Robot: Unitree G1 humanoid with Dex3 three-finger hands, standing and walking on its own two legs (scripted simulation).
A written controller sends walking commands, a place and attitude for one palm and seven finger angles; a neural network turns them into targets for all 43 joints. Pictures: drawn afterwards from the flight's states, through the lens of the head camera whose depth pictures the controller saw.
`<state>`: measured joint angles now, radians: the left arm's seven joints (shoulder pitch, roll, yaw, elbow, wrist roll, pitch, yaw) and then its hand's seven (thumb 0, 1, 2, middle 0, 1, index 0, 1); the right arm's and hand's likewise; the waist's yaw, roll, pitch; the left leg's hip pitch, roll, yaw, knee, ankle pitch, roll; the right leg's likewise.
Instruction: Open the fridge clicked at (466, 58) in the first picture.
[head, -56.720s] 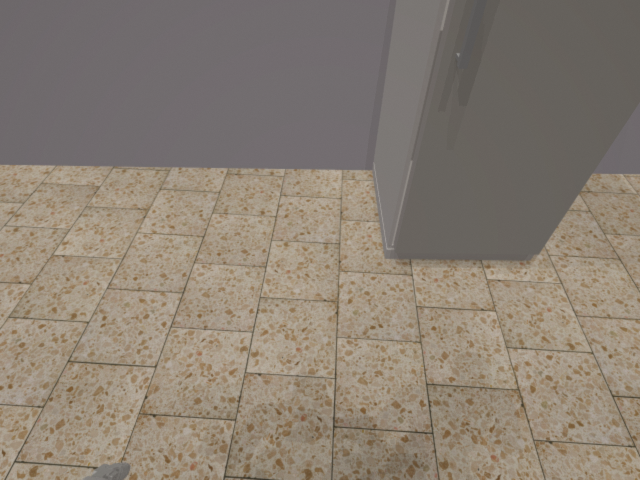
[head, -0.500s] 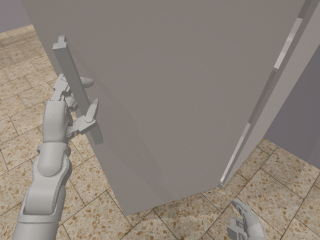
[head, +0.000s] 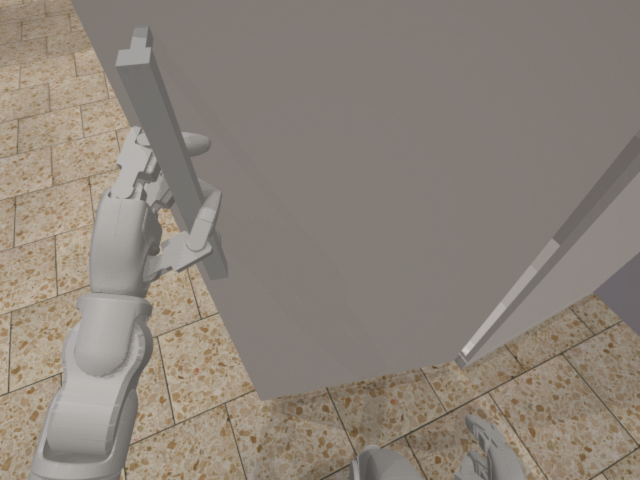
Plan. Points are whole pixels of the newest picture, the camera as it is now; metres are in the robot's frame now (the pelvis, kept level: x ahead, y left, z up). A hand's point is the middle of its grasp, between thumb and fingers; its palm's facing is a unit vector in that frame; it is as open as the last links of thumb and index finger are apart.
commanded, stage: walk backward, drawing the door open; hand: left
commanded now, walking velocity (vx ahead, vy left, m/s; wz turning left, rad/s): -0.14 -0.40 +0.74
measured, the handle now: (189, 180) +0.36 +0.13 +0.21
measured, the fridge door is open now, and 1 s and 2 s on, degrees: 74 99 109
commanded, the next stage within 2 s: stop walking and hold the door back in 1.26 s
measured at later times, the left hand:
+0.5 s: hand (253, 324) +0.22 +0.06 +0.19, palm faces +0.50 -0.83 -0.23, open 6.8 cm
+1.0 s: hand (342, 448) +0.14 -0.01 +0.19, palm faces +0.88 -0.40 -0.27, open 6.7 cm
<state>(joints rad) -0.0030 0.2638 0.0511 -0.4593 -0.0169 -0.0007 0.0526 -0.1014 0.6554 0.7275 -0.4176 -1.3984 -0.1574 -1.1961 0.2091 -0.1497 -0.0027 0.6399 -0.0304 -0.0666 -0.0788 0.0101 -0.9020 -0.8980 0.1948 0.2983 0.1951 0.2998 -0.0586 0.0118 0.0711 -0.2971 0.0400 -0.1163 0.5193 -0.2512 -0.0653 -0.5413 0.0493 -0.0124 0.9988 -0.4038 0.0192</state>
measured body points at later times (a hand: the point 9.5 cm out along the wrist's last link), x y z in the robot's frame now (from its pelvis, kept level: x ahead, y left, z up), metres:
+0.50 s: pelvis +0.01 -0.20 +0.00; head +0.08 -0.15 +0.44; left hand +0.19 +0.10 +0.20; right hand +0.27 -0.33 -0.09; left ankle -0.06 -0.08 -0.73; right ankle +0.07 -0.27 -0.67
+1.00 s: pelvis +0.08 -0.38 -0.02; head +0.10 -0.32 +0.43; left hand +0.09 +0.01 +0.20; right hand +0.39 -0.46 -0.09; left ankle +0.03 -0.33 -0.74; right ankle +0.19 -0.43 -0.72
